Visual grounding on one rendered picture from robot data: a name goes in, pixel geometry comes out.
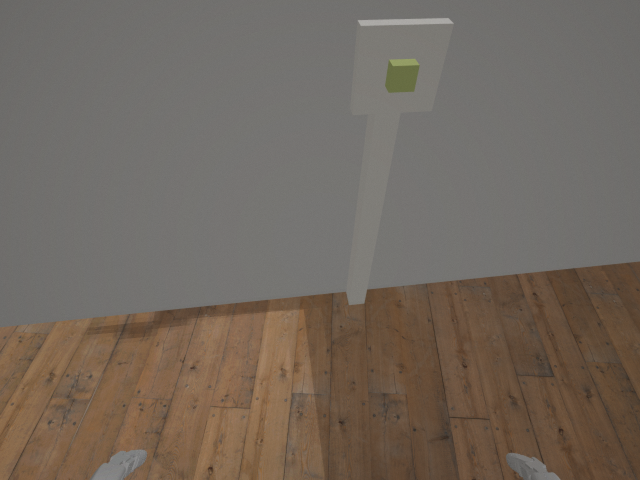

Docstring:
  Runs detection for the right robot hand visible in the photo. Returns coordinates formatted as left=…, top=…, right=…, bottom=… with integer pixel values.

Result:
left=506, top=453, right=560, bottom=480

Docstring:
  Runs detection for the left robot hand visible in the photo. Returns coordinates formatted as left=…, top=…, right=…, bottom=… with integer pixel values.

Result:
left=90, top=450, right=147, bottom=480

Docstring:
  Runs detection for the button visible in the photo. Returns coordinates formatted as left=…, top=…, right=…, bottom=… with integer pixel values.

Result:
left=385, top=59, right=420, bottom=93

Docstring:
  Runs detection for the panel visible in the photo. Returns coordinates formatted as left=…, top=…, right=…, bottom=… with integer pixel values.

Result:
left=346, top=18, right=454, bottom=305

